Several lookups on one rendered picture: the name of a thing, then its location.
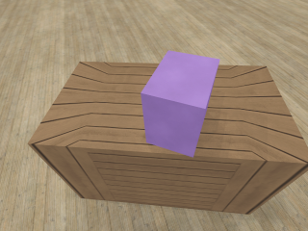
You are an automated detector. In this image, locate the pedestal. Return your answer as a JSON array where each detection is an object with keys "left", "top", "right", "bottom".
[{"left": 27, "top": 62, "right": 308, "bottom": 215}]

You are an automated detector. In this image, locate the carton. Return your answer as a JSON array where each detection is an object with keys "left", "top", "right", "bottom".
[{"left": 141, "top": 50, "right": 220, "bottom": 157}]

